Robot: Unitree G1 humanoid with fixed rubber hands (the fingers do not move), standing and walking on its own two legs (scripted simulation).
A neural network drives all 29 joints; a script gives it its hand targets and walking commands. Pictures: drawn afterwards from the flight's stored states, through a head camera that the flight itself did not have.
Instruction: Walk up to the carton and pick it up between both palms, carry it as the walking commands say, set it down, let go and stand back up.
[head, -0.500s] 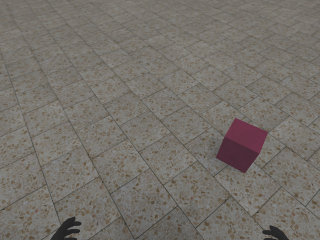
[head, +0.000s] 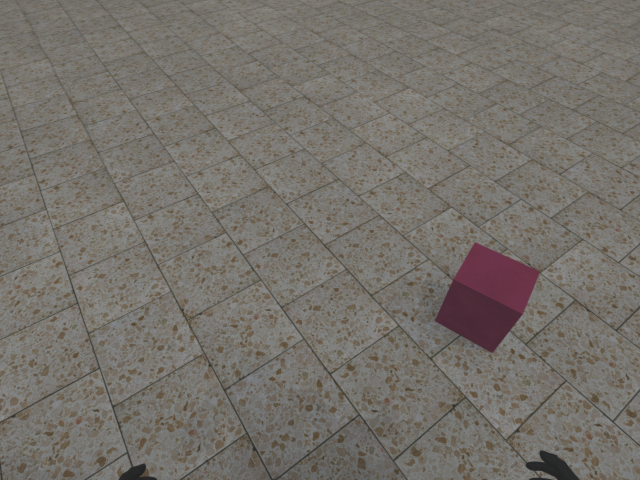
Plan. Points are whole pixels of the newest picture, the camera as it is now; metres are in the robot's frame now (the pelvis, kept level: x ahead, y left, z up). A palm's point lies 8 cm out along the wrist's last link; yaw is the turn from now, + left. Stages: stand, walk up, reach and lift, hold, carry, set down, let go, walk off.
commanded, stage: stand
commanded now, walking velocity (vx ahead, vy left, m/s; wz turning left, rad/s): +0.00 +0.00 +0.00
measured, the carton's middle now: (483, 298) +0.77 -0.48 -0.61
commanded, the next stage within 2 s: walk up in 0.82 s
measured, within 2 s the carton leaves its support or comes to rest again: neither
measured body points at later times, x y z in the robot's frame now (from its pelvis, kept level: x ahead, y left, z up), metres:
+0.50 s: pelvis +0.00 -0.01 +0.02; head +0.01 -0.01 +0.47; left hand +0.09 +0.28 -0.11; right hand +0.12 -0.30 -0.10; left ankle +0.00 +0.10 -0.71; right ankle +0.00 -0.14 -0.71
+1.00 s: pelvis +0.00 -0.02 +0.04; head +0.00 -0.02 +0.48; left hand +0.09 +0.27 -0.09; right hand +0.10 -0.31 -0.10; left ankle +0.00 +0.10 -0.71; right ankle +0.00 -0.14 -0.71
